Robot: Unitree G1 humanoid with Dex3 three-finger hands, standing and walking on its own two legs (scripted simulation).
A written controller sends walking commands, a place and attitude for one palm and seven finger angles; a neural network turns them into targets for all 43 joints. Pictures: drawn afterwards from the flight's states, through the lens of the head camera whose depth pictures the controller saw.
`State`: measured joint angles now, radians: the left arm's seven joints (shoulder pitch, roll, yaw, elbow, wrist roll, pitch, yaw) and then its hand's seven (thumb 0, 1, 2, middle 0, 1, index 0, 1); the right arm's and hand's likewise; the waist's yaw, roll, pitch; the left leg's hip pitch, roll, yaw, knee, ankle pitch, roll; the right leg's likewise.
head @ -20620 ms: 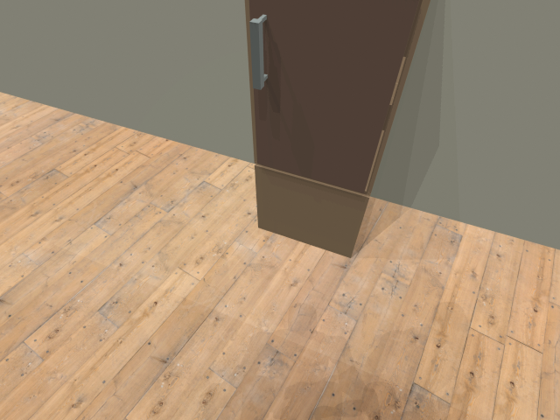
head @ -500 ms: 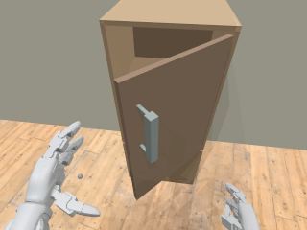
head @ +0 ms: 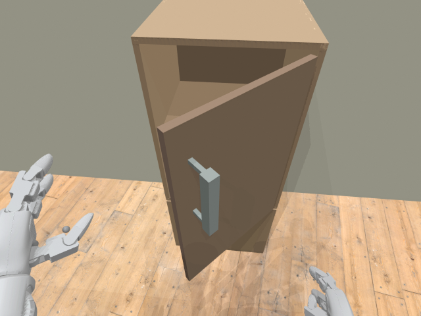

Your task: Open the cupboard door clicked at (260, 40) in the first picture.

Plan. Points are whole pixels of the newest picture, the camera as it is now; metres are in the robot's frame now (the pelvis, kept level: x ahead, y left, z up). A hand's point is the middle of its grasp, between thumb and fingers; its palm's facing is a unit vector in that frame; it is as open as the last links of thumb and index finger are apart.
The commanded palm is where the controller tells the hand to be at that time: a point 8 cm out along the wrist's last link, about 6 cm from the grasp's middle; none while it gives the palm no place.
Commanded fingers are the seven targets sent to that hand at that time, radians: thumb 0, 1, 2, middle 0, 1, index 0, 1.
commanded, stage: draw the hand back to the body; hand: left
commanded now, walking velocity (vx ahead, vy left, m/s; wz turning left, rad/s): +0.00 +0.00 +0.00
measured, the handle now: (202, 198) +0.32 +0.06 +0.08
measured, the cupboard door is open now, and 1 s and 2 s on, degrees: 46 46 46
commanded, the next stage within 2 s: step back with the hand held close in 0.52 s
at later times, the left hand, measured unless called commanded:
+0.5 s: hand (67, 223) +0.20 +0.24 +0.15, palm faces +0.45 -0.81 -0.38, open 7.5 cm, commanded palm +0.15 +0.28 +0.17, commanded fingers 0.00 0.90 0.90 -0.20 -0.30 -0.20 -0.30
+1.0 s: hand (66, 235) +0.18 +0.24 +0.14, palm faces +0.30 -0.81 -0.50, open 7.4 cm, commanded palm +0.13 +0.29 +0.17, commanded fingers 0.00 0.90 0.90 -0.20 -0.30 -0.20 -0.30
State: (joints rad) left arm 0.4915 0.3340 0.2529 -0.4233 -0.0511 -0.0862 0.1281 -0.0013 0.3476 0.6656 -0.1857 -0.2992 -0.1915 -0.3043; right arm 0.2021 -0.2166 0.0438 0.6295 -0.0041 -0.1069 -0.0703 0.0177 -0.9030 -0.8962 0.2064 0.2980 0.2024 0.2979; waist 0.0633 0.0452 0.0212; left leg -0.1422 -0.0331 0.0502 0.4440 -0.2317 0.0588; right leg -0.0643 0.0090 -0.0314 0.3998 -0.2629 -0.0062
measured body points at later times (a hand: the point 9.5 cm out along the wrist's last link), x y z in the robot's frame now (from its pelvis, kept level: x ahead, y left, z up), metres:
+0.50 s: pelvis +0.01 -0.02 +0.00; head -0.01 -0.03 +0.45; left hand +0.17 +0.28 +0.17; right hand +0.20 -0.24 -0.08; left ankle +0.01 +0.08 -0.74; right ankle -0.02 -0.12 -0.74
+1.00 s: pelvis -0.02 -0.01 +0.00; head +0.00 -0.01 +0.45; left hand +0.16 +0.28 +0.16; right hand +0.15 -0.26 -0.08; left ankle +0.01 +0.08 -0.74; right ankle -0.02 -0.12 -0.74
